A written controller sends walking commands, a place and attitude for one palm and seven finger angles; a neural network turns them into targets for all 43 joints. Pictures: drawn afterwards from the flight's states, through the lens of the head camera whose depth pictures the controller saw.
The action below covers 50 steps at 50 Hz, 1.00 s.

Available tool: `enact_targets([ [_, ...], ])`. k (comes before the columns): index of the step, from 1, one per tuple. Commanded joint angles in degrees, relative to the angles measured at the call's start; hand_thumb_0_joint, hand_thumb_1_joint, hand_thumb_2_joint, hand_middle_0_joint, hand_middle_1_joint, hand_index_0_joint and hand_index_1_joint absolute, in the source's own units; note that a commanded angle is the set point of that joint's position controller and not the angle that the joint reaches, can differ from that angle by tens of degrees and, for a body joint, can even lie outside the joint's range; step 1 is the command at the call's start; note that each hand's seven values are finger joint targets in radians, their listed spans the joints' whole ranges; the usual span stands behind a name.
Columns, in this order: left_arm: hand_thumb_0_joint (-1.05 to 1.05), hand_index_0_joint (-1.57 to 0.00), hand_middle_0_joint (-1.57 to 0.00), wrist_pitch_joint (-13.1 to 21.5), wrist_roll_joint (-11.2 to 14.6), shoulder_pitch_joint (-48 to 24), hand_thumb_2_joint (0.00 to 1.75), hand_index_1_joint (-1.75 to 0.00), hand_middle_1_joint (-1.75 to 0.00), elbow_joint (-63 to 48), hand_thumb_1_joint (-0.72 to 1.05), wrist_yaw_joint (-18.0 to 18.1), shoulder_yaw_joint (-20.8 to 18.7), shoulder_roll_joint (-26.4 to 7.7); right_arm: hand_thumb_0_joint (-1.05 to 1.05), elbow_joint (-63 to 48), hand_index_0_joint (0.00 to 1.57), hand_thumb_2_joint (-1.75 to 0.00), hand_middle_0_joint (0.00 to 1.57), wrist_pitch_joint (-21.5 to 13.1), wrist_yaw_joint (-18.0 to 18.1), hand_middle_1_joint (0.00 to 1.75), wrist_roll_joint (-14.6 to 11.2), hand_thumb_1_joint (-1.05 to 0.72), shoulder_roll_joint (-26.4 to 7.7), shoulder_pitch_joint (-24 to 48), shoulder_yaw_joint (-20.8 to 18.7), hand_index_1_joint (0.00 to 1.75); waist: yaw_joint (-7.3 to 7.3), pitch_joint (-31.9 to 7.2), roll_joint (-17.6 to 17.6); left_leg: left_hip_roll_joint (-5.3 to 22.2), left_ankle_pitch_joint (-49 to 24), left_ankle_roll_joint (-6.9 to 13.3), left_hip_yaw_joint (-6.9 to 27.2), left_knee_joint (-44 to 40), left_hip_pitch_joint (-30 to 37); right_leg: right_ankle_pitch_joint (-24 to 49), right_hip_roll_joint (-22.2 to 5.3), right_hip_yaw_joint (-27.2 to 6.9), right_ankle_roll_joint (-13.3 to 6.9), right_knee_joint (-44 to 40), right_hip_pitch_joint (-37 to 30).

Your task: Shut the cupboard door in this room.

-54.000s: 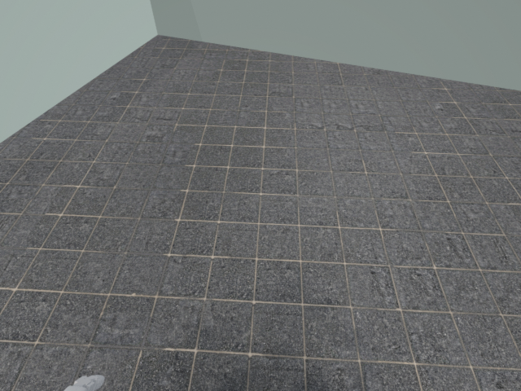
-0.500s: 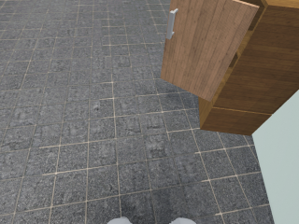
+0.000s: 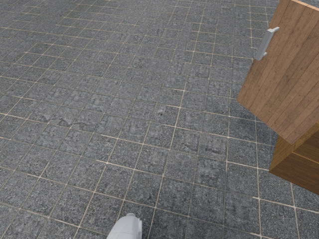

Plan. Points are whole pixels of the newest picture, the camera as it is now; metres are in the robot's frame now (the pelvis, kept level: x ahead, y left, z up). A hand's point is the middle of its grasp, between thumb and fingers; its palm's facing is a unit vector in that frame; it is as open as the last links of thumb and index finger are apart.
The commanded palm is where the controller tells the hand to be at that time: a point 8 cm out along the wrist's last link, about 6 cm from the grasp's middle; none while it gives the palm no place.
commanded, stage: walk to a spot facing it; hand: left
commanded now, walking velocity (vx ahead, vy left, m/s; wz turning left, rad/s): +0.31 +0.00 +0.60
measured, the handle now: (267, 43) +0.87 -0.43 -0.03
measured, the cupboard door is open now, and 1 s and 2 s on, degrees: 64 64 64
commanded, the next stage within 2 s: turn to face it in 0.44 s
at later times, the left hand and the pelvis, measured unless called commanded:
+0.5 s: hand (84, 201) +0.23 +0.25 -0.16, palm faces +0.25 -0.95 -0.20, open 7.4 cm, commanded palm none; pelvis +0.17 +0.04 -0.01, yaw +13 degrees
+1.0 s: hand (91, 189) +0.28 +0.25 -0.19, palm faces +0.21 -0.96 -0.18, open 7.3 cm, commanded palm none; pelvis +0.30 +0.07 -0.01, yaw +6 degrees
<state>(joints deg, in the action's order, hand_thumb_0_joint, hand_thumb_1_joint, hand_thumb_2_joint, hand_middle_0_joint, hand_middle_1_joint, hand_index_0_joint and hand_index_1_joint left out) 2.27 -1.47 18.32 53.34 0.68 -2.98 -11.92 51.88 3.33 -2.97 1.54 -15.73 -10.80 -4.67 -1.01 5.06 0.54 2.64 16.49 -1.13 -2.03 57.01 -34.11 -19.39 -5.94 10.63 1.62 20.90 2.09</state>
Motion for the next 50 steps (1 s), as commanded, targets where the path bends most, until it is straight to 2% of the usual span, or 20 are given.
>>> enact_targets([
  [1,0.0,-0.2,-0.2,1.2,-0.33,8.43,0.9,-0.3,-0.3,-0.74,0.9,0.41,-2.49,-9.94,0.0,-8.2,0.2,-0.9,0.2,-2.54,-0.76,0.3,-0.07,-0.9,0.08,13.12,1.7,0.3,4.7,-0.04,-12.0,-0.14,0.9,1.3,-4.25,-12.21,-5.37,36.1,-13.45,-2.49,-5.77,-2.14,-9.89],
  [4,0.0,-0.2,-0.2,1.4,-0.12,8.17,0.9,-0.3,-0.3,-0.77,0.9,0.22,-2.67,-11.95,0.0,-7.33,0.2,-0.9,0.2,-3.24,-0.47,0.3,-0.03,-0.9,-0.64,9.56,1.77,0.3,2.18,-2.81,-12.64,-4.8,3.38,3.71,-8.99,-18.28,7.73,52.06,-13.88,0.51,-5.25,5.4,-6.85],
  [6,0.0,-0.2,-0.2,1.46,0.49,5.53,0.9,-0.3,-0.3,-1.41,0.9,-0.02,-2.55,-13.24,0.0,-3.55,0.2,-0.9,0.2,-3.72,0.49,0.3,0.51,-0.9,-5.12,-5.08,0.35,0.3,-5.71,-11.32,-8.82,-5.2,-3.72,5.96,-8.09,-26.83,32.34,45.15,-12.3,4.59,-2.08,25.03,4.4],
  [8,0.0,-0.2,-0.2,1.3,0.87,0.85,0.9,-0.3,-0.3,-7.21,0.9,-1.31,-1.59,-8.09,0.0,-0.58,0.2,-0.9,0.2,-4.0,1.91,0.3,0.32,-0.9,-17.92,-17.81,-2.68,0.3,-10.49,-20.66,11.13,22.69,-15.3,18.98,32.34,-33.63,54.89,-14.91,-0.33,-1.97,1.54,56.25,37.3],
  [9,0.0,-0.2,-0.2,0.95,0.65,-3.63,0.9,-0.3,-0.3,-8.7,0.9,-0.75,-1.91,-8.61,0.0,-0.1,0.2,-0.9,0.2,-4.16,2.38,0.3,-0.24,-0.9,-17.49,-16.71,-2.51,0.3,-9.83,-17.06,3.27,23.81,-9.23,18.86,30.21,-35.85,47.39,-13.58,-1.81,-7.97,0.65,58.18,39.53],
  [12,0.0,-0.2,-0.2,-0.41,-0.29,-2.47,0.9,-0.3,-0.3,-5.33,0.9,-1.3,-2.28,-6.15,0.0,-3.42,0.2,-0.9,0.2,-5.27,3.4,0.3,0.07,-0.9,-8.23,-3.44,0.06,0.3,-3.04,-4.48,6.45,15.14,4.07,12.75,19.57,-41.53,24.37,-4.43,-5.12,-10.73,1.13,50.09,34.57],
  [14,0.0,-0.2,-0.2,-1.47,-0.55,1.42,0.9,-0.3,-0.3,-3.52,0.9,-1.72,-2.13,-4.37,0.0,-3.56,0.2,-0.9,0.2,-5.79,3.44,0.3,0.05,-0.9,-6.81,-0.59,0.73,0.3,0.01,-3.75,7.13,11.4,1.89,11.91,14.39,-42.64,19.85,-0.39,-3.61,-9.13,1.57,44.84,30.7],
  [26,0.0,-0.2,-0.2,-0.68,-0.35,-3.73,0.9,-0.3,-0.3,-7.03,0.9,-2.24,-2.84,-4.65,0.0,-0.72,0.2,-0.9,0.2,-5.34,3.34,0.3,0.0,-0.9,-4.94,-2.51,-0.48,0.3,2.63,-1.59,4.32,7.02,-1.11,10.5,13.17,-36.27,14.48,10.14,3.77,-5.21,2.13,13.33,12.38],
  [27,0.0,-0.2,-0.2,-0.11,-0.39,0.66,0.9,-0.3,-0.3,-5.84,0.9,-1.92,-3.18,-5.65,0.0,-0.42,0.2,-0.9,0.2,-5.34,3.37,0.3,-0.3,-0.9,-3.75,-2.76,-0.26,0.3,4.53,-3.31,1.56,4.35,-1.97,8.58,10.56,-29.65,12.34,10.47,2.96,-6.86,1.34,8.15,4.64],
  [28,0.0,-0.2,-0.2,0.76,-0.81,6.51,0.9,-0.3,-0.3,-4.06,0.9,-1.33,-3.7,-9.11,0.0,-0.13,0.2,-0.9,0.2,-5.71,3.16,0.3,-0.87,-0.9,-0.81,-4.89,0.39,0.3,6.59,-7.92,-6.94,-0.8,2.43,5.66,5.22,-16.57,6.77,8.03,-5.59,-16.89,-1.77,2.86,-5.76],
  [29,0.0,-0.2,-0.2,0.96,-1.01,11.02,0.9,-0.3,-0.3,-2.8,0.9,-0.71,-4.3,-13.41,0.0,-0.9,0.2,-0.9,0.2,-5.99,3.25,0.3,-1.01,-0.9,2.56,-8.11,0.93,0.3,7.01,-12.13,-19.48,-7.77,18.9,3.18,0.35,-0.32,0.29,11.36,-19.31,-35.77,-8.23,-4.07,-11.23],
  [31,0.0,-0.2,-0.2,0.55,-0.33,4.21,0.9,-0.3,-0.3,-2.99,0.9,0.22,-3.17,-9.75,0.0,0.77,0.2,-0.9,0.2,-5.19,3.83,0.3,-0.43,-0.9,1.12,-8.76,0.67,0.3,3.81,-8.03,-16.57,-2.47,16.23,2.39,4.82,10.64,-0.94,12.37,-19.19,-37.43,-13.49,-6.64,-2.42],
  [33,0.0,-0.2,-0.2,0.54,-0.06,-0.92,0.9,-0.3,-0.3,-2.94,0.9,0.71,-1.71,-4.94,0.0,2.18,0.2,-0.9,0.2,-4.95,3.71,0.3,-0.34,-0.9,1.99,-6.08,1.38,0.3,1.92,-5.13,-7.56,0.69,9.33,1.11,3.85,6.83,3.07,25.52,-14.0,-25.31,-13.21,-4.83,4.96],
  [35,0.0,-0.2,-0.2,0.85,-0.12,-1.76,0.9,-0.3,-0.3,-1.69,0.9,0.7,-1.33,-4.19,0.0,3.55,0.2,-0.9,0.2,-4.47,3.46,0.3,-0.44,-0.9,4.64,-7.94,2.31,0.3,0.37,-7.68,-7.45,0.49,8.5,0.03,0.45,-3.57,8.96,41.73,-9.43,-17.33,-11.71,-1.44,4.85],
  [39,0.0,-0.2,-0.2,0.05,0.08,0.04,0.9,-0.3,-0.3,0.34,0.9,0.67,-2.24,-5.54,0.0,2.85,0.2,-0.9,0.2,-3.54,4.06,0.3,-0.71,-0.9,4.76,-5.61,2.43,0.3,1.35,-9.74,-9.02,-1.63,5.7,-1.53,-2.28,-12.68,10.89,50.15,-7.36,-19.12,-11.76,0.57,1.24],
  [44,0.0,-0.2,-0.2,-2.06,0.59,-3.37,0.9,-0.3,-0.3,-0.54,0.9,0.58,-3.36,-6.89,0.0,1.82,0.2,-0.9,0.2,-3.56,4.84,0.3,-0.99,-0.9,2.25,-4.7,1.96,0.3,-0.38,-7.53,-8.25,-1.32,-2.98,-1.29,-0.74,-27.0,22.07,28.99,-5.18,-22.31,-9.0,2.33,11.56],
  [45,0.0,-0.2,-0.2,-2.44,0.7,-4.62,0.9,-0.3,-0.3,-0.98,0.9,0.4,-3.14,-6.0,0.0,2.29,0.2,-0.9,0.2,-3.9,4.92,0.3,-0.99,-0.9,0.73,-6.36,1.63,0.3,-1.4,-7.55,-5.6,0.81,-7.22,-0.78,0.51,-31.92,28.56,20.34,-2.31,-20.87,-6.59,4.43,17.38],
  [47,0.0,-0.2,-0.2,-3.12,1.16,-3.24,0.9,-0.3,-0.3,-2.71,0.9,-0.22,-2.48,-1.96,0.0,1.53,0.2,-0.9,0.2,-4.13,5.67,0.3,0.14,-0.9,-7.15,-8.47,0.34,0.3,-1.93,-7.25,14.57,21.03,-15.7,8.95,18.3,-38.95,32.77,-10.8,8.37,-10.6,-1.08,20.23,27.84],
  [48,0.0,-0.2,-0.2,-3.96,0.58,-5.82,0.9,-0.3,-0.3,-3.06,0.9,-0.32,-2.7,-3.86,0.0,1.53,0.2,-0.9,0.2,-3.89,5.98,0.3,0.46,-0.9,-7.04,-8.27,0.15,0.3,-2.99,-5.19,13.99,23.72,-15.39,11.84,20.44,-41.44,29.64,-16.47,7.52,-11.1,-0.54,32.28,29.38],
  [50,0.0,-0.2,-0.2,-4.3,0.17,-6.14,0.9,-0.3,-0.3,-2.86,0.9,-1.13,-3.34,-4.36,0.0,-0.18,0.2,-0.9,0.2,-3.87,6.22,0.3,0.32,-0.9,-5.15,-3.83,0.83,0.3,-0.38,-3.25,9.48,21.46,-23.32,12.02,14.24,-39.45,27.11,-12.13,4.47,-11.89,-0.05,41.77,30.65],
])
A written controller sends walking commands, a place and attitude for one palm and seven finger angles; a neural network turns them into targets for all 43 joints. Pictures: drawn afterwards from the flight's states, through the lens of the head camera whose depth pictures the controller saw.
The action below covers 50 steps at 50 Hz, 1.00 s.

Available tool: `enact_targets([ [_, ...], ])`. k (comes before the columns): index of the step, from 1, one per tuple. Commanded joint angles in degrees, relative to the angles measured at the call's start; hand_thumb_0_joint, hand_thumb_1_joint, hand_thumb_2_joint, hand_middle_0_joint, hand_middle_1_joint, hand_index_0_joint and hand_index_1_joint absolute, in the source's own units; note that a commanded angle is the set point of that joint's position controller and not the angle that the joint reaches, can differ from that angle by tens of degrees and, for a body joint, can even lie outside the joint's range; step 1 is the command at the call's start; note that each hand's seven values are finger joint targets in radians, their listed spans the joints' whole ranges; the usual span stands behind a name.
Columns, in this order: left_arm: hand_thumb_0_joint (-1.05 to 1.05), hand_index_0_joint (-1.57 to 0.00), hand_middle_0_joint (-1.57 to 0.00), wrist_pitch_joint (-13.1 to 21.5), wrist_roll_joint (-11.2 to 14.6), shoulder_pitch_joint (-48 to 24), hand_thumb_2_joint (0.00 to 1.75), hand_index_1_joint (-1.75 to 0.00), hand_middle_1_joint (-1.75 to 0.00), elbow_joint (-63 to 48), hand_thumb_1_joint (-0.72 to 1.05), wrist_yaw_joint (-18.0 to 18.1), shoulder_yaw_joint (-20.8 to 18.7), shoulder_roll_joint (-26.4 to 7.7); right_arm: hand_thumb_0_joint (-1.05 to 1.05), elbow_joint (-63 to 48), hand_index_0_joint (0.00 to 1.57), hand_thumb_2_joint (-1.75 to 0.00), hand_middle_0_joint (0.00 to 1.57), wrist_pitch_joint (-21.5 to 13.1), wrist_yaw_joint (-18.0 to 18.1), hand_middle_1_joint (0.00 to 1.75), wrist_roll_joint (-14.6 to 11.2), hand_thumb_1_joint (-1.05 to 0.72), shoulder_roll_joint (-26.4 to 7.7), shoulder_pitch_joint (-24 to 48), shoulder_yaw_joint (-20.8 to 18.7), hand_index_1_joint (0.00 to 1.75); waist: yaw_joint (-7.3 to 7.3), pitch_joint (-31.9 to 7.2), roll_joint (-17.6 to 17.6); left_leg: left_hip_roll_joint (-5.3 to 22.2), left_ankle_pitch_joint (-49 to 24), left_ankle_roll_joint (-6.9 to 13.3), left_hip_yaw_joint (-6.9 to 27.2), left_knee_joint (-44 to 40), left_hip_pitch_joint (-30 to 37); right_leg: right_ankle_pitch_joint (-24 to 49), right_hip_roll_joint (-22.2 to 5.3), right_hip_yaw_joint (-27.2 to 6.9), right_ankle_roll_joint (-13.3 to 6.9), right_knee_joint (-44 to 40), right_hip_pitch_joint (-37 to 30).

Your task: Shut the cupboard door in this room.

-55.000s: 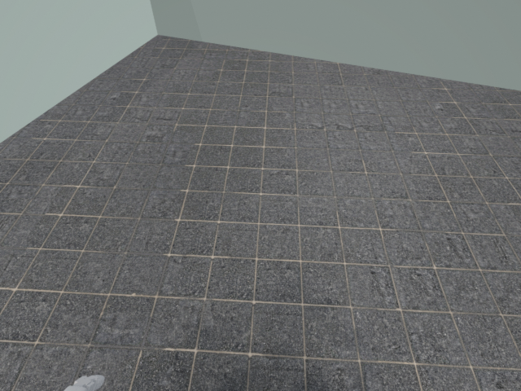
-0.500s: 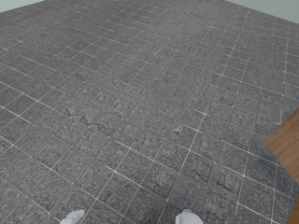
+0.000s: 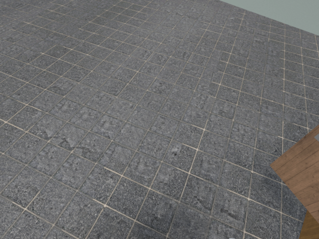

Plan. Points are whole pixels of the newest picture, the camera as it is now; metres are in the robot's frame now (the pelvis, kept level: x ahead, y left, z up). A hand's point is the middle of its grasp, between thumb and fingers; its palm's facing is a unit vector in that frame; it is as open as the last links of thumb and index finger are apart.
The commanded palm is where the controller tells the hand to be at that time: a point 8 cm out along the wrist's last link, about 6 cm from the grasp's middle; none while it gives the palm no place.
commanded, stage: turn to face it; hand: left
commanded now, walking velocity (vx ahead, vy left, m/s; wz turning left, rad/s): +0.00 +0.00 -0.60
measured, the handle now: out of the picture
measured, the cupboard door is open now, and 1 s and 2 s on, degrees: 64 64 64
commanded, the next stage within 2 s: take the last steps up to it in 1.62 s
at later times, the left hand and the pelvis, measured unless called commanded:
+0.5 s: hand (113, 216) +0.19 +0.15 -0.15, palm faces -0.27 -0.92 -0.29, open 7.4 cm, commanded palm none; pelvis +0.02 -0.02 +0.00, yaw -17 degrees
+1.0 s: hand (131, 198) +0.25 +0.11 -0.15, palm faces -0.55 -0.80 -0.24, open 7.4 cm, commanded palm none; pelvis +0.03 -0.01 +0.00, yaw -35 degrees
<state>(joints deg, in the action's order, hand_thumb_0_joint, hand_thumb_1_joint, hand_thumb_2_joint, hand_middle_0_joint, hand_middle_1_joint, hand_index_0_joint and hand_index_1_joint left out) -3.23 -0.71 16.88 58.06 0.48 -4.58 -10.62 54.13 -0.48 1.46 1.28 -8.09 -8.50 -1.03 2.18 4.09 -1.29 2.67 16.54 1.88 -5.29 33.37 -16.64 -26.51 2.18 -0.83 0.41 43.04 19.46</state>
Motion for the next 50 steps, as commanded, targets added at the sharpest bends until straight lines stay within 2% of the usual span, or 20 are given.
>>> enact_targets([
  [1,0.0,-0.2,-0.2,0.94,-0.47,-4.08,0.9,-0.3,-0.3,-7.38,0.9,-1.27,-1.8,-5.14,0.0,-3.16,0.2,-0.9,0.2,-0.02,1.74,0.3,0.69,-0.9,-12.2,-4.77,-2.52,0.3,-2.77,-2.9,9.1,19.47,-27.06,8.11,12.68,-14.88,9.91,-2.86,-4.03,-0.04,1.7,20.12,12.5],
  [4,0.0,-0.2,-0.2,0.17,-0.35,-4.36,0.9,-0.3,-0.3,-7.92,0.9,-1.69,-1.56,-4.05,0.0,-3.26,0.2,-0.9,0.2,0.02,1.59,0.3,0.53,-0.9,-12.01,-4.71,-2.94,0.3,-2.67,-5.06,9.92,17.23,-30.9,6.75,4.97,-13.21,12.37,0.46,-4.59,2.37,2.75,16.13,10.47],
  [11,0.0,-0.2,-0.2,0.1,-0.76,-8.85,0.9,-0.3,-0.3,-11.26,0.9,-2.27,-1.22,-4.46,0.0,-3.26,0.2,-0.9,0.2,0.58,0.7,0.3,0.74,-0.9,-14.17,-5.42,-4.15,0.3,-3.78,-3.37,13.39,18.14,-27.06,5.59,0.47,-11.31,10.64,3.08,-3.57,6.26,1.85,3.1,4.69],
  [15,0.0,-0.2,-0.2,1.14,-0.89,-4.16,0.9,-0.3,-0.3,-10.97,0.9,-2.15,-1.59,-7.14,0.0,-4.44,0.2,-0.9,0.2,0.97,0.02,0.3,0.25,-0.9,-15.61,-3.47,-4.76,0.3,-0.47,-6.14,9.39,16.11,-23.01,0.74,-3.56,-0.03,6.33,16.26,-2.56,7.35,-0.09,-14.13,-8.63],
  [16,0.0,-0.2,-0.2,1.81,-1.24,0.15,0.9,-0.3,-0.3,-10.05,0.9,-1.72,-2.34,-11.35,0.0,-5.47,0.2,-0.9,0.2,1.0,-0.38,0.3,-0.32,-0.9,-13.78,-3.36,-4.58,0.3,1.65,-9.16,0.04,12.13,-13.68,-2.54,-6.91,10.67,-0.37,27.22,-9.46,-1.03,-2.65,-19.43,-17.87],
  [17,0.0,-0.2,-0.2,2.52,-1.41,3.24,0.9,-0.3,-0.3,-9.26,0.9,-0.99,-3.39,-17.44,0.0,-8.39,0.2,-0.9,0.2,1.07,-0.64,0.3,-0.57,-0.9,-9.38,-0.49,-3.35,0.3,3.51,-8.18,-16.02,2.15,19.37,-5.73,-7.26,24.93,-16.54,48.47,-23.16,-20.32,-9.8,-21.53,-23.4],
  [18,0.0,-0.2,-0.2,2.36,-0.41,4.88,0.9,-0.3,-0.3,-9.07,0.9,-0.38,-3.04,-18.75,0.0,-9.44,0.2,-0.9,0.2,2.09,0.0,0.3,-0.51,-0.9,-10.84,0.24,-2.97,0.3,3.65,-8.16,-11.07,2.04,21.67,-5.63,2.08,32.61,-17.8,51.02,-26.35,-22.2,-13.98,-21.58,-19.19],
  [19,0.0,-0.2,-0.2,2.3,-0.73,1.56,0.9,-0.3,-0.3,-10.02,0.9,0.4,-3.42,-17.54,0.0,-9.58,0.2,-0.9,0.2,2.11,0.39,0.3,-0.62,-0.9,-10.1,0.79,-3.0,0.3,2.01,-8.6,-14.04,2.33,19.16,-5.75,5.32,36.28,-22.31,46.61,-23.7,-23.17,-14.69,-21.59,-20.68],
  [23,0.0,-0.2,-0.2,2.04,-0.73,-7.1,0.9,-0.3,-0.3,-13.12,0.9,0.63,-1.94,-13.4,0.0,-7.43,0.2,-0.9,0.2,2.19,-0.16,0.3,-0.46,-0.9,-10.74,-1.46,-2.79,0.3,-1.91,-7.95,-7.61,3.19,9.14,-6.86,4.7,29.83,-14.3,39.73,-16.56,-12.32,-11.36,-20.34,-11.65],
  [28,0.0,-0.2,-0.2,1.52,-1.14,-7.58,0.9,-0.3,-0.3,-13.17,0.9,-0.16,-2.4,-15.03,0.0,-8.01,0.2,-0.9,0.2,1.96,-0.3,0.3,-0.77,-0.9,-9.8,-2.74,-2.63,0.3,-2.03,-6.01,-7.7,0.1,8.05,-6.34,2.84,13.34,-6.65,30.02,-14.52,-15.79,-10.76,-20.88,-5.54],
  [31,0.0,-0.2,-0.2,0.96,-0.72,-9.4,0.9,-0.3,-0.3,-13.35,0.9,-0.47,-2.44,-14.45,0.0,-7.07,0.2,-0.9,0.2,1.19,0.06,0.3,-0.9,-0.9,-10.29,-7.27,-2.61,0.3,-4.15,-6.58,-7.47,-1.31,0.76,-5.71,2.53,-0.54,2.28,24.61,-11.83,-16.93,-7.46,-18.0,-1.08],
  [32,0.0,-0.2,-0.2,0.71,-0.25,-9.84,0.9,-0.3,-0.3,-13.74,0.9,-0.57,-2.14,-12.64,0.0,-6.43,0.2,-0.9,0.2,0.47,0.3,0.3,-0.78,-0.9,-11.95,-9.62,-2.81,0.3,-5.29,-7.74,-3.61,0.93,-2.7,-4.95,4.61,-9.2,9.27,20.51,-8.89,-15.05,-4.71,-14.14,3.57],
  [33,0.0,-0.2,-0.2,0.38,0.33,-8.23,0.9,-0.3,-0.3,-14.74,0.9,-1.03,-1.43,-9.13,0.0,-6.53,0.2,-0.9,0.2,-0.11,0.54,0.3,0.04,-0.9,-17.1,-10.51,-3.66,0.3,-5.06,-8.3,10.7,13.08,-3.6,-0.6,17.79,-15.63,14.44,7.09,-0.89,-8.23,-1.07,-4.3,11.74],
  [34,0.0,-0.2,-0.2,0.64,0.17,-8.64,0.9,-0.3,-0.3,-15.82,0.9,-1.43,-1.06,-8.12,0.0,-7.48,0.2,-0.9,0.2,-0.01,0.82,0.3,0.45,-0.9,-20.72,-11.61,-4.23,0.3,-5.61,-7.78,19.31,24.65,-9.39,6.05,27.46,-18.57,12.6,-9.04,1.41,-0.4,1.2,9.84,14.62],
  [35,0.0,-0.2,-0.2,0.46,-0.57,-10.41,0.9,-0.3,-0.3,-15.54,0.9,-1.39,-1.17,-9.8,0.0,-6.72,0.2,-0.9,0.2,-0.21,1.02,0.3,0.71,-0.9,-20.08,-11.01,-3.94,0.3,-5.88,-7.33,18.35,25.78,-14.5,8.39,27.64,-17.41,9.89,-9.23,-1.17,-3.14,1.41,19.13,14.63],
  [37,0.0,-0.2,-0.2,0.37,-0.45,-10.03,0.9,-0.3,-0.3,-13.88,0.9,-2.35,-1.92,-9.24,0.0,-8.36,0.2,-0.9,0.2,-0.23,1.06,0.3,0.83,-0.9,-16.96,-5.85,-3.2,0.3,-3.03,-4.45,11.3,20.56,-19.22,7.38,17.73,-15.7,6.02,-3.78,-3.1,-1.62,2.28,25.36,13.15],
  [39,0.0,-0.2,-0.2,-0.33,-0.29,-8.75,0.9,-0.3,-0.3,-13.05,0.9,-2.9,-1.53,-7.66,0.0,-8.5,0.2,-0.9,0.2,0.06,1.09,0.3,0.79,-0.9,-15.71,-3.65,-2.87,0.3,-2.15,-4.47,11.08,16.44,-20.51,5.18,8.49,-14.31,7.03,-0.5,-3.49,0.8,2.97,22.14,11.29],
  [46,0.0,-0.2,-0.2,0.21,-0.26,-11.86,0.9,-0.3,-0.3,-13.59,0.9,-3.07,-0.7,-5.94,0.0,-5.43,0.2,-0.9,0.2,0.52,0.47,0.3,0.65,-0.9,-16.78,-8.64,-4.12,0.3,-4.97,-6.72,14.32,17.86,-26.99,5.02,2.74,-10.0,11.52,0.11,-2.21,6.18,1.9,1.81,3.24],
  [49,0.0,-0.2,-0.2,0.81,-0.28,-7.3,0.9,-0.3,-0.3,-12.22,0.9,-2.75,-0.97,-7.4,0.0,-5.5,0.2,-0.9,0.2,0.94,0.06,0.3,0.12,-0.9,-17.59,-6.44,-4.6,0.3,-2.28,-7.48,12.18,16.74,-21.43,1.27,-0.95,-3.65,6.97,12.04,-1.29,7.71,0.47,-13.76,-7.33],
  [50,0.0,-0.2,-0.2,1.22,-0.52,-4.25,0.9,-0.3,-0.3,-11.29,0.9,-2.36,-1.5,-10.08,0.0,-6.0,0.2,-0.9,0.2,1.06,-0.33,0.3,-0.3,-0.9,-16.44,-6.29,-4.66,0.3,-0.78,-8.36,7.64,14.47,-14.99,-1.52,-2.08,2.28,0.69,17.56,-4.3,3.49,-1.01,-20.34,-15.72],
])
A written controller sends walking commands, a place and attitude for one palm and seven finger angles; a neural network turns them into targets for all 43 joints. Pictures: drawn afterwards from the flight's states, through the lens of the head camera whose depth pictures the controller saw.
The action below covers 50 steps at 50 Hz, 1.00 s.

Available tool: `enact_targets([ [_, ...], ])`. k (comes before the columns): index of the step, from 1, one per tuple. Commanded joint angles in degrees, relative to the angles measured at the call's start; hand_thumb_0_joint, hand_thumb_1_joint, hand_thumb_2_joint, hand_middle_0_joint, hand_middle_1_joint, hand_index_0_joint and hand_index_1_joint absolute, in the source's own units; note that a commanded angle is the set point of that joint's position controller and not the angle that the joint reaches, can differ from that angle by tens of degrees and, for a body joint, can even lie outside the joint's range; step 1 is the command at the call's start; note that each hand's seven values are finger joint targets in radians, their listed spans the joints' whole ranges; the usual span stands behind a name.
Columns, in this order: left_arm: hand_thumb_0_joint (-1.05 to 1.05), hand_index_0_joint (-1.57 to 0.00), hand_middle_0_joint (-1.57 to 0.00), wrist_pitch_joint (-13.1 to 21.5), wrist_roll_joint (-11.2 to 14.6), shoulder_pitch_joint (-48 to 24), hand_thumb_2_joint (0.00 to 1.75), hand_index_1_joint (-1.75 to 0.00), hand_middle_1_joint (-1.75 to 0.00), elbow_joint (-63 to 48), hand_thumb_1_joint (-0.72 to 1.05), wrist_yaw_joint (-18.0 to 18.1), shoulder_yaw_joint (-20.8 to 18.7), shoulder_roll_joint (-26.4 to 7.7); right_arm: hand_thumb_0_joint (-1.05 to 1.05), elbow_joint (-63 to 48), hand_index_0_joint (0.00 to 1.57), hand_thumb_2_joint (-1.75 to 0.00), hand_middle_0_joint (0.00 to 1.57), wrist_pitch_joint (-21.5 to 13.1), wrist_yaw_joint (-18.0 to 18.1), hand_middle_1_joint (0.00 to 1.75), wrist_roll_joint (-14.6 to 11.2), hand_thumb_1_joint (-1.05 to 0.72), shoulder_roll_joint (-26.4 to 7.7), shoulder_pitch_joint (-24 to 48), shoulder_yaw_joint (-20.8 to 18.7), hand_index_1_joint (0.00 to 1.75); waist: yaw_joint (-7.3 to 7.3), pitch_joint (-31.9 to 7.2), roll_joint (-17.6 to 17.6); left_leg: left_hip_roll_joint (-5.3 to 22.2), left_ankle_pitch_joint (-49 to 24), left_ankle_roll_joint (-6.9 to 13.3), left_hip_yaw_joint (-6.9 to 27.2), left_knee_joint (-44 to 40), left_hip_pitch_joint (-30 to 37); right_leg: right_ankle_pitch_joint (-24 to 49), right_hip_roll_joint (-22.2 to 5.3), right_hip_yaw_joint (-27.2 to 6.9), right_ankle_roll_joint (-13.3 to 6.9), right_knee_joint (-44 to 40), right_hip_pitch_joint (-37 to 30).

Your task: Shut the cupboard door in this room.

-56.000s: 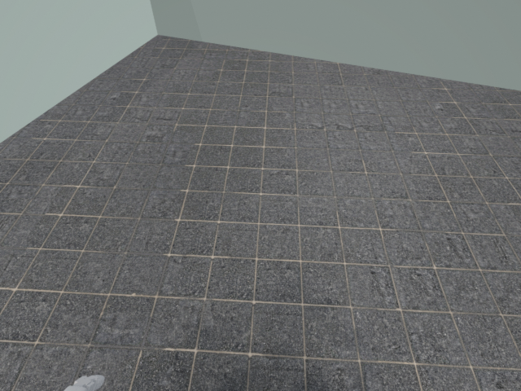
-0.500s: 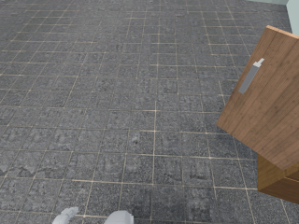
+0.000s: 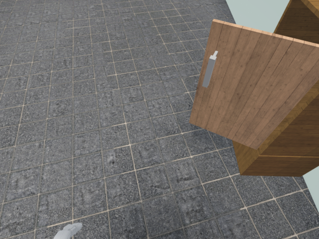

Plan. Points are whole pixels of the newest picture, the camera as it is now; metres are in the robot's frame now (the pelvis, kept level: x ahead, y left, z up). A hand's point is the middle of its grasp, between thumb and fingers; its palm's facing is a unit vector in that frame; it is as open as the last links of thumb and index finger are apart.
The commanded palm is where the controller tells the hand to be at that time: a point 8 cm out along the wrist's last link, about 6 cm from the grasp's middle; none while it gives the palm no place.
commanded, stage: turn to face it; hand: left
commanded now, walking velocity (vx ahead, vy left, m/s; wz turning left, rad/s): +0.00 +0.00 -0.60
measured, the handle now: (210, 69) +0.71 -0.17 -0.02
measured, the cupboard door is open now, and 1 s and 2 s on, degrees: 64 64 64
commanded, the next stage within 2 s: take the last steps up to it in 0.62 s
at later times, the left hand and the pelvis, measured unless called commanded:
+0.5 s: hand (95, 236) +0.15 +0.19 -0.17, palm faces -0.20 -0.96 -0.22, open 7.4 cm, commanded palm none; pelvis +0.01 +0.01 +0.00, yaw -14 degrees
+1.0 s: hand (118, 231) +0.16 +0.13 -0.18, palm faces -0.33 -0.93 -0.18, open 7.4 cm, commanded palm none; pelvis +0.05 -0.03 -0.01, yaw -22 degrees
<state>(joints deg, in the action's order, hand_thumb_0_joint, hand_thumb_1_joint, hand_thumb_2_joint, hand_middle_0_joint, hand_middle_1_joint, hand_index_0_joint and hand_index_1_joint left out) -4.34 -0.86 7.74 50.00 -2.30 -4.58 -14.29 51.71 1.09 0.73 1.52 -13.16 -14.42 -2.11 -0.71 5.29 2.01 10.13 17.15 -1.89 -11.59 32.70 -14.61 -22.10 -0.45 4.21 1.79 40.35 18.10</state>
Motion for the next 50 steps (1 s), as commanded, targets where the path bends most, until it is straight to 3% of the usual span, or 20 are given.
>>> enact_targets([
  [1,0.0,-0.2,-0.2,3.0,-0.92,7.99,0.9,-0.3,-0.3,-2.4,0.9,1.16,-2.67,-12.58,0.0,-5.71,0.2,-0.9,0.2,-0.32,0.12,0.3,-0.92,-0.9,-6.96,1.34,-2.6,0.3,4.04,-9.21,-13.22,-0.68,7.74,-1.78,-1.22,14.47,-15.13,24.5,-15.82,-19.38,-7.54,-22.39,-22.32],
  [2,0.0,-0.2,-0.2,3.05,-0.27,10.89,0.9,-0.3,-0.3,-1.55,0.9,1.8,-2.95,-15.4,0.0,-7.92,0.2,-0.9,0.2,0.36,0.38,0.3,-0.74,-0.9,-6.46,5.74,-1.97,0.3,6.21,-7.86,-16.08,-4.96,20.41,-2.51,4.85,26.31,-20.46,36.34,-22.79,-26.97,-13.54,-22.01,-17.48],
  [3,0.0,-0.2,-0.2,3.06,-0.29,9.98,0.9,-0.3,-0.3,-1.65,0.9,2.49,-3.1,-14.31,0.0,-7.69,0.2,-0.9,0.2,0.81,0.98,0.3,-0.78,-0.9,-6.61,6.54,-1.99,0.3,5.14,-7.37,-15.62,-4.4,17.69,-2.22,10.65,32.01,-22.7,33.06,-20.91,-27.44,-15.13,-22.23,-15.21],
  [7,0.0,-0.2,-0.2,3.0,-0.47,0.59,0.9,-0.3,-0.3,-4.31,0.9,2.94,-1.9,-9.84,0.0,-4.65,0.2,-0.9,0.2,0.61,0.5,0.3,-0.62,-0.9,-6.51,3.18,-1.96,0.3,0.4,-7.41,-11.61,-3.87,7.36,-3.35,10.51,29.56,-17.44,29.36,-13.11,-17.33,-12.61,-19.41,-9.87],
  [13,0.0,-0.2,-0.2,2.74,-0.75,2.05,0.9,-0.3,-0.3,-3.56,0.9,2.62,-2.39,-11.1,0.0,-5.2,0.2,-0.9,0.2,0.18,0.52,0.3,-1.02,-0.9,-5.08,2.82,-1.63,0.3,1.07,-7.6,-11.75,-7.54,6.44,-2.68,8.75,11.39,-9.24,27.87,-11.82,-21.0,-12.44,-17.94,-7.16],
  [16,0.0,-0.2,-0.2,2.3,-0.12,0.23,0.9,-0.3,-0.3,-3.51,0.9,2.53,-2.15,-9.74,0.0,-3.45,0.2,-0.9,0.2,-0.72,0.97,0.3,-1.04,-0.9,-5.7,-2.38,-1.54,0.3,-1.73,-7.96,-9.51,-8.07,-4.63,-1.79,8.78,-5.34,3.42,22.66,-8.66,-20.79,-8.11,-13.61,0.03],
  [18,0.0,-0.2,-0.2,1.78,0.58,3.26,0.9,-0.3,-0.3,-4.73,0.9,1.84,-1.01,-3.91,0.0,-3.61,0.2,-0.9,0.2,-1.49,1.35,0.3,0.17,-0.9,-14.3,-4.53,-2.73,0.3,-1.56,-9.06,14.81,11.31,-10.44,6.36,28.82,-15.95,11.49,-4.22,3.92,-8.85,-1.92,3.39,12.22],
  [20,0.0,-0.2,-0.2,1.64,-0.48,0.97,0.9,-0.3,-0.3,-4.9,0.9,1.7,-1.2,-5.36,0.0,-4.15,0.2,-0.9,0.2,-1.52,1.59,0.3,0.67,-0.9,-14.06,-3.54,-2.43,0.3,-1.73,-7.21,13.84,16.29,-10.18,12.38,32.96,-18.12,3.64,-13.01,1.77,-7.64,-1.19,22.19,12.59],
  [24,0.0,-0.2,-0.2,1.38,-0.16,1.03,0.9,-0.3,-0.3,-3.39,0.9,0.59,-0.82,-2.98,0.0,-4.24,0.2,-0.9,0.2,-1.35,1.86,0.3,0.79,-0.9,-10.16,0.68,-1.52,0.3,0.12,-6.53,8.11,8.15,-27.44,9.85,15.48,-12.44,6.49,-6.74,-0.25,-3.65,0.46,17.62,10.16],
  [29,0.0,-0.2,-0.2,1.96,-0.03,1.47,0.9,-0.3,-0.3,-2.43,0.9,0.79,0.03,-1.65,0.0,-1.5,0.2,-0.9,0.2,-0.6,1.39,0.3,0.32,-0.9,-11.05,-2.01,-2.42,0.3,-1.0,-8.87,10.67,7.85,-29.4,8.85,11.46,-8.01,7.49,-0.59,1.6,0.68,-0.63,-1.03,-0.23],
  [31,0.0,-0.2,-0.2,2.41,-0.11,5.82,0.9,-0.3,-0.3,-1.05,0.9,1.01,-0.41,-3.17,0.0,-1.41,0.2,-0.9,0.2,-0.34,1.1,0.3,-0.2,-0.9,-10.72,-0.43,-2.61,0.3,1.52,-9.07,7.41,5.75,-21.62,5.59,9.55,-3.65,2.29,10.83,1.23,0.04,-1.5,-14.26,-9.55],
  [32,0.0,-0.2,-0.2,2.78,-0.51,7.87,0.9,-0.3,-0.3,-0.46,0.9,1.44,-1.0,-6.38,0.0,-1.91,0.2,-0.9,0.2,-0.21,0.77,0.3,-0.73,-0.9,-8.82,0.19,-2.56,0.3,2.37,-9.07,0.07,2.54,-9.98,2.34,6.43,2.06,-4.13,15.99,-4.75,-7.51,-3.43,-19.39,-15.01],
  [33,0.0,-0.2,-0.2,3.22,-1.03,8.91,0.9,-0.3,-0.3,0.28,0.9,2.1,-2.0,-11.65,0.0,-3.88,0.2,-0.9,0.2,-0.11,0.42,0.3,-1.03,-0.9,-4.47,2.1,-1.81,0.3,3.21,-6.89,-15.56,-6.04,12.15,-1.16,1.43,11.83,-15.62,24.19,-17.68,-24.03,-9.03,-23.26,-17.22],
  [34,0.0,-0.2,-0.2,3.26,-0.59,10.62,0.9,-0.3,-0.3,0.63,0.9,2.24,-1.84,-13.3,0.0,-4.76,0.2,-0.9,0.2,0.64,0.5,0.3,-0.92,-0.9,-4.99,4.5,-1.48,0.3,5.16,-6.97,-12.9,-6.83,18.57,-0.79,7.75,21.5,-14.72,24.13,-21.91,-26.19,-14.44,-24.1,-11.36],
  [38,0.0,-0.2,-0.2,3.66,-0.61,3.58,0.9,-0.3,-0.3,0.17,0.9,3.22,-0.93,-7.08,0.0,-0.96,0.2,-0.9,0.2,0.44,0.56,0.3,-0.42,-0.9,-4.85,1.42,-1.49,0.3,0.58,-6.45,-12.22,-5.72,9.31,-1.38,10.84,29.07,-17.12,24.02,-13.69,-17.58,-13.75,-22.27,-11.62],
  [43,0.0,-0.2,-0.2,4.47,-0.85,4.9,0.9,-0.3,-0.3,1.81,0.9,2.49,-1.28,-7.7,0.0,-0.53,0.2,-0.9,0.2,-1.06,-0.38,0.3,-0.05,-0.9,-2.81,0.77,-0.89,0.3,1.34,-4.32,-11.13,-6.73,7.72,-0.57,7.28,9.44,-8.64,4.45,-12.12,-17.73,-13.52,-24.99,-7.41],
  [46,0.0,-0.2,-0.2,4.48,-0.19,3.82,0.9,-0.3,-0.3,2.57,0.9,1.96,-1.08,-6.11,0.0,2.1,0.2,-0.9,0.2,-2.57,-0.06,0.3,0.17,-0.9,-2.78,-6.4,-0.59,0.3,-2.04,-3.83,-7.93,-8.24,-0.89,0.16,5.45,-7.29,7.0,-4.64,-7.88,-15.45,-10.2,-20.17,1.55],
  [47,0.0,-0.2,-0.2,4.4,0.12,4.35,0.9,-0.3,-0.3,2.16,0.9,1.62,-0.48,-3.1,0.0,3.45,0.2,-0.9,0.2,-3.24,0.4,0.3,0.51,-0.9,-5.93,-10.12,-1.07,0.3,-3.36,-4.32,1.92,-2.43,4.06,2.33,14.51,-13.06,14.35,-6.46,-3.59,-12.37,-7.55,-11.46,9.4],
  [48,0.0,-0.2,-0.2,4.44,0.36,4.21,0.9,-0.3,-0.3,0.85,0.9,1.2,0.32,-0.03,0.0,4.25,0.2,-0.9,0.2,-3.42,0.82,0.3,1.42,-0.9,-11.49,-15.03,-2.24,0.3,-5.09,-3.86,15.64,11.79,12.38,8.07,33.6,-20.02,17.75,-9.14,3.18,-3.37,-4.31,3.98,18.4],
  [50,0.0,-0.2,-0.2,4.74,-0.95,-1.63,0.9,-0.3,-0.3,-1.32,0.9,0.79,-0.01,-2.68,0.0,3.92,0.2,-0.9,0.2,-3.34,1.23,0.3,1.24,-0.9,-12.6,-15.62,-2.2,0.3,-5.25,-1.23,10.25,17.71,13.31,13.65,40.2,-23.71,11.52,-9.27,-0.38,-6.1,-4.19,20.49,22.69],
])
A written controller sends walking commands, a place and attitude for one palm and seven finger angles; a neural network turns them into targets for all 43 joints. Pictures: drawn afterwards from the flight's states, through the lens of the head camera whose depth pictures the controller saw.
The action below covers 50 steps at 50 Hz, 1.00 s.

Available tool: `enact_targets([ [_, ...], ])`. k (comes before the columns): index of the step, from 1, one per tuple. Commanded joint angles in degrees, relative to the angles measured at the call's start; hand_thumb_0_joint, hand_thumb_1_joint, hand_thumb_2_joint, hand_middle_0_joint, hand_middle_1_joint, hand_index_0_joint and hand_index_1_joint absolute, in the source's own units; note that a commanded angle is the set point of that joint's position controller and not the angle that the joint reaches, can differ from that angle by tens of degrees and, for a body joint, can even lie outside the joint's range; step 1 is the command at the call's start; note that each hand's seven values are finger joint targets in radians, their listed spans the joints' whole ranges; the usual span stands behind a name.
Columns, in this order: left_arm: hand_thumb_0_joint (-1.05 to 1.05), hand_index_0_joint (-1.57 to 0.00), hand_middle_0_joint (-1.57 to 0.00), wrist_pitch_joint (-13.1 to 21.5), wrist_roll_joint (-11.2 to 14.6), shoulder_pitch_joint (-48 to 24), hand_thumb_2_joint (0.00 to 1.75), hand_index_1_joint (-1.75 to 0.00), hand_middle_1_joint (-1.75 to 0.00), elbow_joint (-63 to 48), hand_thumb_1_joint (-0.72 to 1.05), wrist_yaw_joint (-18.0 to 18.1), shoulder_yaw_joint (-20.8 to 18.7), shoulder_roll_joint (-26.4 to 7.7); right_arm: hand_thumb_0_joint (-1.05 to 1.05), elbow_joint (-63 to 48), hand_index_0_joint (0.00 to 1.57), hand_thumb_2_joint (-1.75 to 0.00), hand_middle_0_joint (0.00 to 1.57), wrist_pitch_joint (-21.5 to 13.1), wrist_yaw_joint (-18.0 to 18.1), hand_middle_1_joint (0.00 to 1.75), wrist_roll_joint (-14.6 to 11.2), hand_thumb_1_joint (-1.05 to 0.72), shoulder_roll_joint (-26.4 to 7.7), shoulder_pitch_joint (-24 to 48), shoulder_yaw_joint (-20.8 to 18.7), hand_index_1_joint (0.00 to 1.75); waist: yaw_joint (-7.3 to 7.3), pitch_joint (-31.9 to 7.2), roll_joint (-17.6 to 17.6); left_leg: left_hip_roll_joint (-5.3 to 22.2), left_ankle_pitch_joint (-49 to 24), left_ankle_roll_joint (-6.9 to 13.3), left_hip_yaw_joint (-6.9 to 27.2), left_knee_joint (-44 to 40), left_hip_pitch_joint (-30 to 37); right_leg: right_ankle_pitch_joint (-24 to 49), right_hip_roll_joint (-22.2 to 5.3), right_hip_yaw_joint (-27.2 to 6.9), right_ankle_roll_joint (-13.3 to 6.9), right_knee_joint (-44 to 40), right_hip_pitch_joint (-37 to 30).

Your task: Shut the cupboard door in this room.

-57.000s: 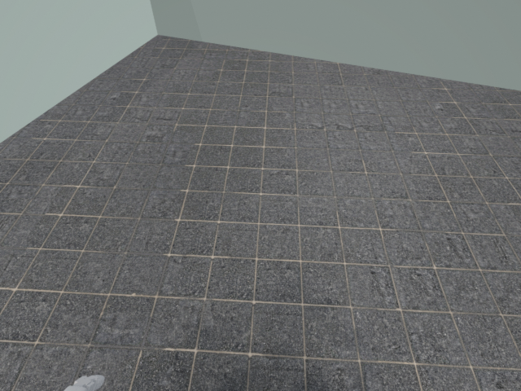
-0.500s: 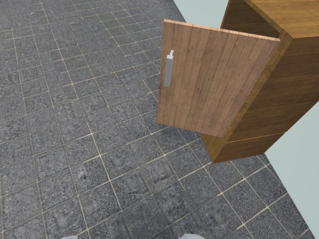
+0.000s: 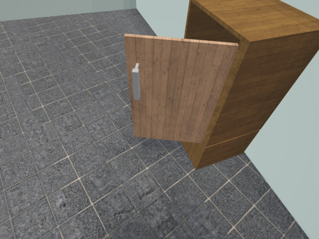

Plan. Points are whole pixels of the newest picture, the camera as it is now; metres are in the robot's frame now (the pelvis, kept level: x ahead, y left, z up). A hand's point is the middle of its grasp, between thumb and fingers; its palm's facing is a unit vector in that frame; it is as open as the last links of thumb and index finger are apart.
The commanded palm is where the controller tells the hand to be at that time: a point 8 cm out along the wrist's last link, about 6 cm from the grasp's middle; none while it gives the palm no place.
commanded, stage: take the last steps up to it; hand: left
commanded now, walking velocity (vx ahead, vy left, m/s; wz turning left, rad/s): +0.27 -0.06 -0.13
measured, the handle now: (137, 81) +0.67 +0.12 -0.01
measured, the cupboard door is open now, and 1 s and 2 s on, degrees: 64 64 64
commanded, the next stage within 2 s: come to a stop and stand still in 0.38 s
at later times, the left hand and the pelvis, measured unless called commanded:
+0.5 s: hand (125, 222) +0.20 +0.11 -0.16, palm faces +0.00 -0.98 -0.21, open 7.2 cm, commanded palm none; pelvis +0.15 -0.08 +0.01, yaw -2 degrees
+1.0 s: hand (122, 208) +0.24 +0.12 -0.16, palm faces -0.03 -0.96 -0.28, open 7.4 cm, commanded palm none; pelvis +0.19 -0.07 +0.00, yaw -5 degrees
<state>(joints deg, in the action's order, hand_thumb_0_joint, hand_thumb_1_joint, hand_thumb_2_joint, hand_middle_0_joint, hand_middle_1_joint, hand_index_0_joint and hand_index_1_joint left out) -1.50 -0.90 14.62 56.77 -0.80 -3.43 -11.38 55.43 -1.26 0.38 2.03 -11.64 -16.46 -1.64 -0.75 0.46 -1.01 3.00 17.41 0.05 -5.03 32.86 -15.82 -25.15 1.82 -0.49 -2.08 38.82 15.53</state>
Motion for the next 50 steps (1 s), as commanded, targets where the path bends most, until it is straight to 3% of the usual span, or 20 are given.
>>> enact_targets([
  [1,0.0,-0.2,-0.2,2.01,-0.98,-8.94,0.9,-0.3,-0.3,-7.38,0.9,-1.06,-1.5,-5.61,0.0,-0.34,0.2,-0.9,0.2,-1.19,1.52,0.3,0.57,-0.9,-11.79,-11.18,-2.15,0.3,-4.13,5.86,10.49,22.43,8.79,10.64,28.25,-24.01,9.89,-1.99,-4.32,-1.99,0.04,24.9,25.23],
  [6,0.0,-0.2,-0.2,2.01,-0.18,-7.57,0.9,-0.3,-0.3,-4.99,0.9,-1.89,-0.26,-1.56,0.0,0.93,0.2,-0.9,0.2,-2.06,1.58,0.3,0.34,-0.9,-8.52,-8.07,-1.09,0.3,-1.37,3.6,9.03,13.87,-19.03,7.36,5.82,-19.48,10.0,5.86,-4.92,2.92,1.55,8.75,13.85],
  [10,0.0,-0.2,-0.2,1.98,-0.3,-6.73,0.9,-0.3,-0.3,-3.89,0.9,-1.83,-0.18,-1.83,0.0,2.6,0.2,-0.9,0.2,-1.13,1.11,0.3,0.06,-0.9,-8.57,-7.94,-1.76,0.3,-1.18,4.09,10.8,12.66,-11.31,6.56,3.48,-17.45,6.29,9.56,-2.43,7.21,1.33,-1.21,4.51],
  [12,0.0,-0.2,-0.2,2.33,-0.42,-1.24,0.9,-0.3,-0.3,-1.72,0.9,-1.66,-0.89,-2.8,0.0,2.9,0.2,-0.9,0.2,-0.64,0.97,0.3,-0.2,-0.9,-8.37,-6.42,-1.97,0.3,1.74,2.29,7.54,10.53,-7.44,4.57,1.4,-12.12,3.02,13.96,-0.65,8.62,0.93,-8.12,-5.57],
  [13,0.0,-0.2,-0.2,2.83,-0.45,3.94,0.9,-0.3,-0.3,-0.01,0.9,-1.26,-1.58,-5.1,0.0,3.03,0.2,-0.9,0.2,-0.69,0.72,0.3,-0.7,-0.9,-7.42,-5.87,-1.79,0.3,4.44,0.65,3.63,7.83,-7.24,2.94,-1.08,-4.81,-1.03,12.98,-2.35,5.13,-0.22,-11.55,-13.66],
  [14,0.0,-0.2,-0.2,3.6,-0.76,10.47,0.9,-0.3,-0.3,1.95,0.9,-0.57,-2.64,-9.73,0.0,2.21,0.2,-0.9,0.2,-0.97,0.23,0.3,-1.37,-0.9,-4.42,-5.88,-1.2,0.3,7.07,-2.66,-6.84,2.39,0.81,0.57,-5.5,8.33,-10.86,6.07,-12.81,-9.31,-4.49,-16.43,-23.48],
  [15,0.0,-0.2,-0.2,3.65,-0.36,14.92,0.9,-0.3,-0.3,3.11,0.9,0.21,-3.48,-13.75,0.0,-0.24,0.2,-0.9,0.2,-0.81,0.11,0.3,-1.65,-0.9,-2.36,-3.6,-0.81,0.3,8.35,-2.55,-14.46,-1.86,20.16,0.15,-4.0,22.78,-17.15,5.23,-23.61,-25.29,-9.78,-26.31,-23.12],
  [16,0.0,-0.2,-0.2,3.81,-0.09,12.2,0.9,-0.3,-0.3,3.28,0.9,0.76,-3.12,-12.41,0.0,0.1,0.2,-0.9,0.2,-0.49,0.45,0.3,-1.42,-0.9,-3.5,-1.81,-1.38,0.3,6.98,-0.96,-13.21,0.44,18.21,0.67,2.24,30.43,-18.99,4.46,-23.89,-27.22,-11.86,-28.55,-18.18],
  [18,0.0,-0.2,-0.2,3.51,-0.11,3.9,0.9,-0.3,-0.3,1.17,0.9,1.49,-1.85,-7.5,0.0,0.96,0.2,-0.9,0.2,-0.67,0.71,0.3,-1.07,-0.9,-3.65,-1.17,-1.54,0.3,3.33,2.38,-10.13,3.58,10.73,0.48,5.48,32.72,-19.24,9.7,-21.6,-18.98,-12.25,-27.17,-11.25],
  [21,0.0,-0.2,-0.2,4.34,-0.54,0.92,0.9,-0.3,-0.3,1.01,0.9,1.69,-0.8,-4.09,0.0,2.89,0.2,-0.9,0.2,-0.11,0.21,0.3,-0.71,-0.9,0.54,-4.06,-0.65,0.3,-0.09,-0.86,-4.84,2.79,6.83,-0.72,2.42,21.88,-10.59,30.1,-16.65,-5.0,-9.71,-24.0,-6.95],
  [27,0.0,-0.2,-0.2,4.65,0.19,1.32,0.9,-0.3,-0.3,2.98,0.9,2.25,0.41,-3.06,0.0,3.0,0.2,-0.9,0.2,-0.32,0.56,0.3,-1.17,-0.9,1.75,-2.14,0.85,0.3,-0.7,-1.17,-2.78,-0.45,-7.7,-1.62,1.33,-2.52,0.35,45.7,-12.97,-1.9,-6.19,-18.02,-7.93],
  [30,0.0,-0.2,-0.2,3.16,0.29,4.33,0.9,-0.3,-0.3,3.22,0.9,3.61,1.23,-1.57,0.0,3.41,0.2,-0.9,0.2,-0.53,1.21,0.3,-1.29,-0.9,-4.5,-2.81,-0.02,0.3,0.06,-2.73,4.19,8.63,-49.29,3.38,8.63,-4.49,10.92,27.64,-7.66,0.52,0.64,-13.22,-2.62],
  [33,0.0,-0.2,-0.2,1.68,0.33,5.78,0.9,-0.3,-0.3,2.9,0.9,3.97,1.06,-3.1,0.0,1.83,0.2,-0.9,0.2,0.87,2.62,0.3,-1.96,-0.9,-5.73,1.79,-0.44,0.3,0.84,-2.13,10.49,10.63,-57.0,6.07,9.79,-4.53,11.83,23.82,-6.78,1.34,2.13,-12.15,-2.82],
  [36,0.0,-0.2,-0.2,1.17,0.18,5.3,0.9,-0.3,-0.3,1.56,0.9,3.89,0.57,-4.16,0.0,0.29,0.2,-0.9,0.2,1.98,2.8,0.3,-1.67,-0.9,-7.2,2.93,-1.7,0.3,0.56,-5.36,7.71,11.48,-58.97,6.45,9.7,-3.83,15.07,22.9,-6.4,1.33,1.92,-8.23,-1.71],
  [41,0.0,-0.2,-0.2,0.89,-0.55,5.46,0.9,-0.3,-0.3,-1.1,0.9,3.7,-0.27,-5.55,0.0,-2.93,0.2,-0.9,0.2,3.34,2.36,0.3,-1.43,-0.9,-7.25,6.4,-2.87,0.3,1.16,-6.9,-0.53,7.22,-36.62,3.65,6.43,1.56,7.99,39.42,-9.71,-4.49,-0.82,-10.29,-4.81],
  [44,0.0,-0.2,-0.2,0.97,-1.05,6.2,0.9,-0.3,-0.3,-1.11,0.9,3.68,-0.87,-8.7,0.0,-4.49,0.2,-0.9,0.2,4.2,1.62,0.3,-1.37,-0.9,-3.18,9.19,-2.24,0.3,2.91,-3.27,-7.83,-3.96,10.5,-0.85,2.46,16.0,-7.54,71.2,-21.13,-12.41,-8.05,-13.03,-12.55],
  [46,0.0,-0.2,-0.2,0.81,-1.19,4.49,0.9,-0.3,-0.3,-1.3,0.9,3.95,-0.67,-8.43,0.0,-4.34,0.2,-0.9,0.2,4.59,1.72,0.3,-1.47,-0.9,-3.1,10.86,-2.12,0.3,2.49,-1.04,-7.84,-3.53,14.62,-1.01,6.14,24.61,-11.27,70.38,-21.3,-11.48,-11.11,-13.1,-12.9],
  [48,0.0,-0.2,-0.2,0.86,-1.04,2.2,0.9,-0.3,-0.3,-2.28,0.9,3.67,-0.64,-8.69,0.0,-3.8,0.2,-0.9,0.2,4.55,1.28,0.3,-1.65,-0.9,-3.21,10.9,-1.98,0.3,1.9,0.42,-7.05,-3.15,12.64,-1.35,5.88,23.65,-10.92,62.65,-18.72,-8.04,-10.47,-13.9,-11.75],
  [49,0.0,-0.2,-0.2,2.29,-0.68,5.95,0.9,-0.3,-0.3,-5.95,0.9,5.94,0.24,-8.46,0.0,-9.82,0.2,-0.9,0.2,2.53,1.43,0.3,-2.17,-0.9,-3.45,12.52,-1.79,0.3,0.94,-4.28,-6.5,-6.93,19.08,-1.54,2.02,20.4,-14.43,91.74,-14.95,-16.45,-5.18,-11.53,-17.46],
  [50,0.0,-0.2,-0.2,2.7,-0.99,3.4,0.9,-0.3,-0.3,-7.44,0.9,6.13,-0.92,-11.62,0.0,-10.27,0.2,-0.9,0.2,2.06,1.29,0.3,-2.27,-0.9,-3.07,10.79,-1.83,0.3,-0.98,-5.13,-5.37,-6.21,13.07,-0.69,0.92,11.98,-14.31,95.57,-17.42,-11.36,-5.03,-4.39,-23.04],
])
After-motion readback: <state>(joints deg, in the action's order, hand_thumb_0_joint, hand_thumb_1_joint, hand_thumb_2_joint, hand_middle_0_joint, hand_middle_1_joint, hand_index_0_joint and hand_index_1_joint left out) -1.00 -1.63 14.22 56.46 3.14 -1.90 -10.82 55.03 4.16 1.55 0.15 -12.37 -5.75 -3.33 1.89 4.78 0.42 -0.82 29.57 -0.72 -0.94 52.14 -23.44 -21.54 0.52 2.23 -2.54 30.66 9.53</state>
